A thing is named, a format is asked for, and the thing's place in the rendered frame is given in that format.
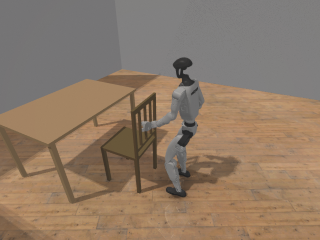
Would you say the robot left forearm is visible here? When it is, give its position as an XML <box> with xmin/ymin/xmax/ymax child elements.
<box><xmin>150</xmin><ymin>113</ymin><xmax>173</xmax><ymax>129</ymax></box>

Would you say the right robot foot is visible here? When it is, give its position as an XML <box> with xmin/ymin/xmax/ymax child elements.
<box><xmin>178</xmin><ymin>168</ymin><xmax>190</xmax><ymax>178</ymax></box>

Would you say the chair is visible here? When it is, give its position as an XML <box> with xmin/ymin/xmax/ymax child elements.
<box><xmin>100</xmin><ymin>92</ymin><xmax>157</xmax><ymax>194</ymax></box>

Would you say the left robot upper arm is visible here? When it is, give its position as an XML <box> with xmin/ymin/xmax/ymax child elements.
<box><xmin>167</xmin><ymin>87</ymin><xmax>186</xmax><ymax>121</ymax></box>

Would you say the left robot hand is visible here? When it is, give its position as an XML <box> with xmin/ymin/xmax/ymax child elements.
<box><xmin>141</xmin><ymin>121</ymin><xmax>151</xmax><ymax>132</ymax></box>

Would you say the table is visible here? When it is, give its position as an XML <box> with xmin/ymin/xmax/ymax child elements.
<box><xmin>0</xmin><ymin>79</ymin><xmax>137</xmax><ymax>204</ymax></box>

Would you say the right robot upper arm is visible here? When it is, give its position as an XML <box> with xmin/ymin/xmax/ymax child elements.
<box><xmin>192</xmin><ymin>78</ymin><xmax>205</xmax><ymax>106</ymax></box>

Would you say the robot left thigh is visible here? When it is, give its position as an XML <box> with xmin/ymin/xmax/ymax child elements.
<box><xmin>165</xmin><ymin>131</ymin><xmax>190</xmax><ymax>168</ymax></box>

